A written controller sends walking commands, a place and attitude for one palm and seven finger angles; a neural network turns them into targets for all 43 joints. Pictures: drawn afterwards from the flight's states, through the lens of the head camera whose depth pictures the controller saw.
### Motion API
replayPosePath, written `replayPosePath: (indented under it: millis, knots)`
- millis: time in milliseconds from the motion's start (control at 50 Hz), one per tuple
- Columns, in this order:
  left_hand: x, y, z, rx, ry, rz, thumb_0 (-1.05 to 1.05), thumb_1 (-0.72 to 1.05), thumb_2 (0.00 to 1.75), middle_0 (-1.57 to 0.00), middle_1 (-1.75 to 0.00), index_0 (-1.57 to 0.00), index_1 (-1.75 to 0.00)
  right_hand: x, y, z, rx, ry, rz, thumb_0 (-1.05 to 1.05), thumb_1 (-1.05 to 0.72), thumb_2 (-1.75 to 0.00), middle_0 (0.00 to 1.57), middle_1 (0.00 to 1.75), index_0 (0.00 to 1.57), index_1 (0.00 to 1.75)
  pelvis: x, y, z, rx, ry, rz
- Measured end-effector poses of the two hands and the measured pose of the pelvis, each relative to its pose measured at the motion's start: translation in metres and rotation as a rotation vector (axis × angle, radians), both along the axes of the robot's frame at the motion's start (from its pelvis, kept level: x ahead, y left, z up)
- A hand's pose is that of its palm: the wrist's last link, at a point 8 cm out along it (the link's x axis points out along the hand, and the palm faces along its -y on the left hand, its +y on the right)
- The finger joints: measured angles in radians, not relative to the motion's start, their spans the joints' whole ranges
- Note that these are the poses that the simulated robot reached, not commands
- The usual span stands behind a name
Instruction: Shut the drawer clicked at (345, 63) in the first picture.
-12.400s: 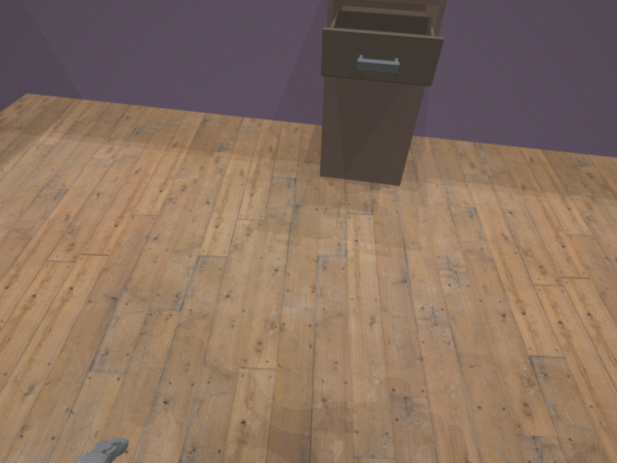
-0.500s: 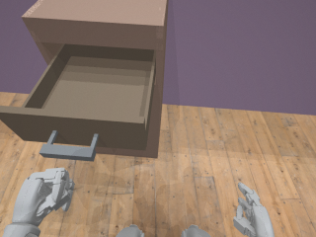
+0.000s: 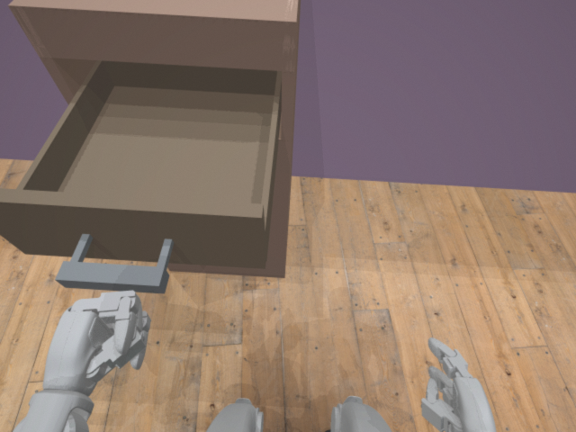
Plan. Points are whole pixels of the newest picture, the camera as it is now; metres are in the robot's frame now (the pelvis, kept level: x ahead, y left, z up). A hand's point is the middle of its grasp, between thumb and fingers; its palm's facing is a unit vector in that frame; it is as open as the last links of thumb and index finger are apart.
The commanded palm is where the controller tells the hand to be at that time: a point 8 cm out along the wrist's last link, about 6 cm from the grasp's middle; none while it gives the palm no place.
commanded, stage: bring the fist close to the handle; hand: left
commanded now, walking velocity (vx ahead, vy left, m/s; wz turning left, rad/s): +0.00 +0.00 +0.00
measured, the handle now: (120, 260) +0.32 +0.24 +0.05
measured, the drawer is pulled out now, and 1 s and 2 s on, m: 0.28 0.23 0.11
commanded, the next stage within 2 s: push the drawer shut in 0.14 s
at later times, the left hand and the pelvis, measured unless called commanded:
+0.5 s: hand (150, 327) +0.24 +0.18 +0.05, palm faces -0.02 -1.00 -0.08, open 3.2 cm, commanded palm +0.22 +0.24 +0.05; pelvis +0.00 -0.02 +0.00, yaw +1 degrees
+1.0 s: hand (156, 286) +0.29 +0.19 +0.05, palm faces -0.03 -1.00 -0.07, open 3.1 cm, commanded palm +0.28 +0.24 +0.05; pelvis -0.01 -0.02 +0.00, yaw +1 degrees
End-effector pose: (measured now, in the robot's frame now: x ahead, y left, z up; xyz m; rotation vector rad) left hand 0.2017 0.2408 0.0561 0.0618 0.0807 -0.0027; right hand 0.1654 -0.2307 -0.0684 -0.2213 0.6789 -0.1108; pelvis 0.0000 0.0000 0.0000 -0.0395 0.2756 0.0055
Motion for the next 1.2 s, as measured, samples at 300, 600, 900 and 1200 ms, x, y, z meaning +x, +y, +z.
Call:
replayPosePath:
  millis: [300,600,900,1200]
  knots:
    - [-0.007,-0.002,-0.001,0.02,-0.009,0.01,0.01,0.9,0.9,-1.39,-1.6,-1.39,-1.6,0.012,-0.015,0.001,-0.017,-0.015,0.005,0.01,-0.91,-0.89,0.2,0.3,0.2,0.3,0.003,-0.013,-0.003,0.0,0.004,0.009]
    - [0.02,-0.003,-0.004,0.018,-0.003,-0.006,0.0,0.84,0.9,-1.39,-1.6,-1.39,-1.6,-0.004,-0.031,-0.008,-0.022,0.041,-0.012,0.01,-0.91,-0.89,0.2,0.3,0.2,0.3,0.001,-0.024,-0.002,0.007,0.004,0.011]
    - [0.053,0.001,-0.007,0.01,-0.032,-0.023,-0.01,0.79,0.91,-1.4,-1.6,-1.39,-1.6,-0.021,-0.038,-0.014,-0.039,0.068,-0.014,0.01,-0.91,-0.89,0.2,0.3,0.2,0.3,-0.01,-0.025,-0.003,0.009,0.001,0.012]
    - [0.097,0.003,-0.006,-0.004,-0.035,-0.028,0.0,0.77,0.89,-1.39,-1.6,-1.39,-1.6,-0.041,-0.034,-0.014,-0.041,0.132,-0.038,0.01,-0.91,-0.89,0.2,0.3,0.2,0.3,-0.013,-0.02,0.002,0.014,0.005,0.0]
